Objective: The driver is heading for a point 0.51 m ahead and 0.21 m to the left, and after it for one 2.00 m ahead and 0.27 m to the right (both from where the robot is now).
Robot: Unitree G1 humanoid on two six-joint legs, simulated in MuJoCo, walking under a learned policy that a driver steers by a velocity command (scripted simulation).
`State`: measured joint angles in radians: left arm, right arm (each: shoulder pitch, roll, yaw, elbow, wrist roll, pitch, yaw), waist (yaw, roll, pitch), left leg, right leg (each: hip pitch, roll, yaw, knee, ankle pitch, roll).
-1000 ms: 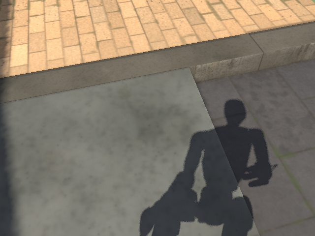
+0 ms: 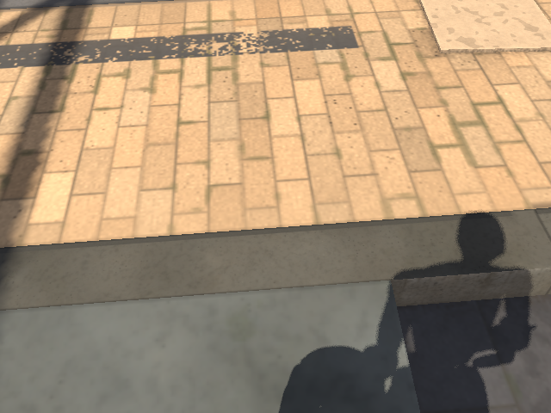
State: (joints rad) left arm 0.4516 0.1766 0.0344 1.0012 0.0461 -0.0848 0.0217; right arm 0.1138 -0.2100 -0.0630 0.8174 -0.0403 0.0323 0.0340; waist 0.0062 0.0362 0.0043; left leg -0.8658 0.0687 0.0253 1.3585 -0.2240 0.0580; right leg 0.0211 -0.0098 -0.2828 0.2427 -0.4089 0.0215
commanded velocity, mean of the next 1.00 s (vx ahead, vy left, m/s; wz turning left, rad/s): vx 0.50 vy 0.00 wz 0.27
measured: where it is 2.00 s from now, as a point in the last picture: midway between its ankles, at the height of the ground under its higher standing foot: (232, 185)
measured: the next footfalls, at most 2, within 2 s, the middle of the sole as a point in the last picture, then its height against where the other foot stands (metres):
left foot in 0.16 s outside the picture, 0.05 m higher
right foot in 0.74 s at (247, 355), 0.05 m higher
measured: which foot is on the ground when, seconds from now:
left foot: up 0.00-0.14, down 0.16-0.76, up 0.78-1.00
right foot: down 0.00-0.18, up 0.20-0.72, down 0.74-1.00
